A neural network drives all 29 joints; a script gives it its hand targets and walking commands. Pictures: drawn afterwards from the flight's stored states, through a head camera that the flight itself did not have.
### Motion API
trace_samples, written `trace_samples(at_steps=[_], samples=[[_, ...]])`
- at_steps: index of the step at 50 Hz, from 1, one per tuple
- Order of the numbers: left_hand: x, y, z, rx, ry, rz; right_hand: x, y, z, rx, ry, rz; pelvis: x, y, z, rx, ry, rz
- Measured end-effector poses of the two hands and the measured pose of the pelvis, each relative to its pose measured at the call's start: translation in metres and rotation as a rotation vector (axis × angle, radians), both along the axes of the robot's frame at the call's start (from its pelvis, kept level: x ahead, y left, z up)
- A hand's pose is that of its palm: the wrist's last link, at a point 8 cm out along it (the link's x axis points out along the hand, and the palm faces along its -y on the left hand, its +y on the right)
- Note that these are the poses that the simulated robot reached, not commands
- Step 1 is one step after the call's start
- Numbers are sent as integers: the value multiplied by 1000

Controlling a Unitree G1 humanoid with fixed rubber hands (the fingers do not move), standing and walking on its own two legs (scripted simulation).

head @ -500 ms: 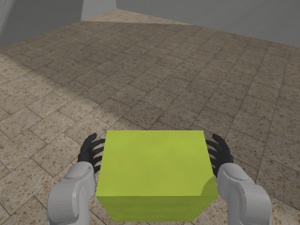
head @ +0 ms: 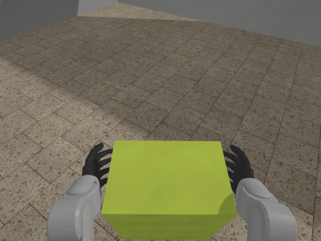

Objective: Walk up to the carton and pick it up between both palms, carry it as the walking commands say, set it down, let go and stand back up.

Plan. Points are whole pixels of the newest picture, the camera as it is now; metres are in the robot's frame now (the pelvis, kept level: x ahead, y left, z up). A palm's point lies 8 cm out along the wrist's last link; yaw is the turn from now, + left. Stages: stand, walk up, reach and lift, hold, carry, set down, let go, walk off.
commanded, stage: carry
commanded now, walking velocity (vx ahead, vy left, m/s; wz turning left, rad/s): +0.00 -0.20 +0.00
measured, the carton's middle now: (166, 195) +0.23 +0.00 +0.02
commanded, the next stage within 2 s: none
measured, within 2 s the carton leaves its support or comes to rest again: neither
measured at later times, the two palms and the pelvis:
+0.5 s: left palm (99, 183) +0.23 +0.14 +0.08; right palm (247, 184) +0.23 -0.17 +0.09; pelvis -0.01 -0.01 -0.01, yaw -1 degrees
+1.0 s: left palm (98, 212) +0.17 +0.13 +0.09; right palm (262, 203) +0.19 -0.18 +0.10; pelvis -0.05 -0.04 +0.00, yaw +2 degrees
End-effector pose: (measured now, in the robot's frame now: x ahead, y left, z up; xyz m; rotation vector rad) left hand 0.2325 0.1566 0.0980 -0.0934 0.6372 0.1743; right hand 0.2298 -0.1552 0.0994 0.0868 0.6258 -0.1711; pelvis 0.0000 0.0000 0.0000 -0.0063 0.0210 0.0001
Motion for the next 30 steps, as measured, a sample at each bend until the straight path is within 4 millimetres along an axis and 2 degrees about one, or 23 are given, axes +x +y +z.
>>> trace_samples(at_steps=[13, 24, 30], samples=[[0, -21, -8, -5, -4, -21, -6, -21, -4, -11, -4, -16, -6, -17, -8, 3, -8, -11], [0, -12, -16, -16, 3, -7, 0, -12, -8, -22, 3, -1, -4, -12, -13, 15, -12, -18], [-12, -22, -8, 17, 15, -15, -17, -22, -14, 17, 16, -12, -19, -18, -8, -3, 3, -37]])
